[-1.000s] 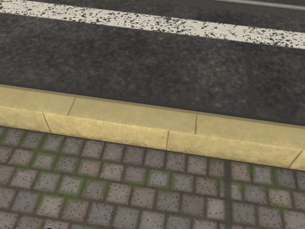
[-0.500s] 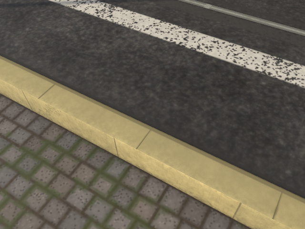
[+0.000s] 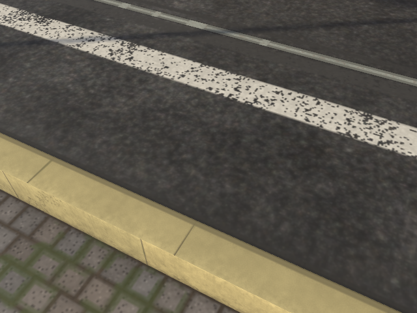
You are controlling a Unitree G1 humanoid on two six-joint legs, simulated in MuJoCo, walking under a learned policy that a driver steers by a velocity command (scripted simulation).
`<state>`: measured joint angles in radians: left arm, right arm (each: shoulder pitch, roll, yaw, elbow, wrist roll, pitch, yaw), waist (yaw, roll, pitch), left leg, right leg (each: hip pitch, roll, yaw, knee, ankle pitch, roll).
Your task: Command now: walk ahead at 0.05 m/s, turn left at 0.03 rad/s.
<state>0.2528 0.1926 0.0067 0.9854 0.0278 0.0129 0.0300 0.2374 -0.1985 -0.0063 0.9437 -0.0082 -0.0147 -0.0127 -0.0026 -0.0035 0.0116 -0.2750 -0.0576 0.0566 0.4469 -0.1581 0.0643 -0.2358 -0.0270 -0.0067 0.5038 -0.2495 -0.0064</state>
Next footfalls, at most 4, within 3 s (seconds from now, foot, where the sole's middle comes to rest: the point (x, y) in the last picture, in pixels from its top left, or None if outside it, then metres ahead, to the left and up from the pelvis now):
1.56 right None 0.37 -0.06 -0.77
2.02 left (221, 228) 0.74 -0.01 -0.60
2.52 right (315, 194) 0.87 -0.33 -0.60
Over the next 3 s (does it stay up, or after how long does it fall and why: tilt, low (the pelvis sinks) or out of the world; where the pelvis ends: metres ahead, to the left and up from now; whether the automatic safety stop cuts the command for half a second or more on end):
stays up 0.99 -0.40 0.16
